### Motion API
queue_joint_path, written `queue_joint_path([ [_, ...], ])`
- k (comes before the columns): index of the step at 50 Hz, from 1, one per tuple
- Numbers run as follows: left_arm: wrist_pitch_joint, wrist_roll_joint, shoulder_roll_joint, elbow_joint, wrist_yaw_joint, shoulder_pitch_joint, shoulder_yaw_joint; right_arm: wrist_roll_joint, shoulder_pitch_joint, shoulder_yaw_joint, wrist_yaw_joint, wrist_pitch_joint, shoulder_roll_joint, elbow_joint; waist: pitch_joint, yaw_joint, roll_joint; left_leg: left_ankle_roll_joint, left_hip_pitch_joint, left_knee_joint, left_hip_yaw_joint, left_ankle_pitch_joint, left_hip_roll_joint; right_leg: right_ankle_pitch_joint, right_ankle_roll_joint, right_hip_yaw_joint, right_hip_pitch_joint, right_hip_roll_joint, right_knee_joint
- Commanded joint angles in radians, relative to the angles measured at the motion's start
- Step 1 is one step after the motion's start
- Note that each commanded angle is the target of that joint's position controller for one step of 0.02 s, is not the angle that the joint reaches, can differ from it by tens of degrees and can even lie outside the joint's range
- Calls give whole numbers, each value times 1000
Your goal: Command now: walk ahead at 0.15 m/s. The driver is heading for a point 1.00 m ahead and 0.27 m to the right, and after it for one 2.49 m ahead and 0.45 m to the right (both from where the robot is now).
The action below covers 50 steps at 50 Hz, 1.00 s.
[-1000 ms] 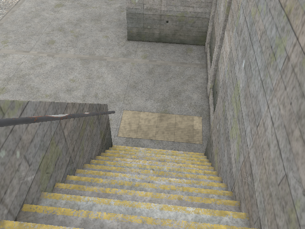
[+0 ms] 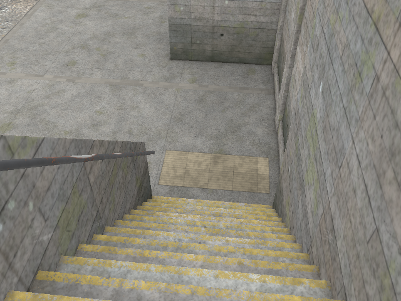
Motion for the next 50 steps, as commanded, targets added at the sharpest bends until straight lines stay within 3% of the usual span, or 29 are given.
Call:
queue_joint_path([
  [1,-24,12,73,2,5,109,-8,12,2,-17,-2,16,-101,-21,86,36,35,41,-118,-124,-225,389,201,353,-35,103,212,-80,-357],
  [2,-42,1,136,-9,4,42,0,29,65,-23,3,24,-105,-15,104,-41,-76,14,-66,-176,-155,137,110,563,-94,169,113,-164,-313],
  [3,-57,-8,118,-14,-7,5,-8,21,42,-17,-2,36,-101,6,105,-17,-118,-9,45,-202,-121,7,94,555,-121,187,7,-190,-354],
  [4,-67,-10,93,-12,-11,-12,-19,17,3,-19,-2,42,-105,14,120,-12,-97,-20,93,-217,-123,53,95,489,-109,177,-18,-174,-385],
  [7,-72,-18,74,3,0,6,-27,15,-40,-17,8,46,-96,31,81,3,-43,-27,172,-254,-137,186,131,394,-69,121,22,-115,-422],
  [11,-72,-13,59,19,-4,27,-31,17,-44,-12,1,51,-87,74,68,11,4,-36,166,-290,-138,194,144,384,-62,107,67,-108,-443],
  [24,-75,-7,83,54,-10,6,-29,13,-76,-5,-2,54,-102,155,80,17,19,-49,127,-304,-138,177,159,281,-69,122,47,-114,-503],
  [50,-77,-8,77,108,-9,8,-22,10,-67,-6,-10,45,-88,201,60,20,27,-37,107,-313,-149,199,169,306,-76,105,57,-102,-475],
])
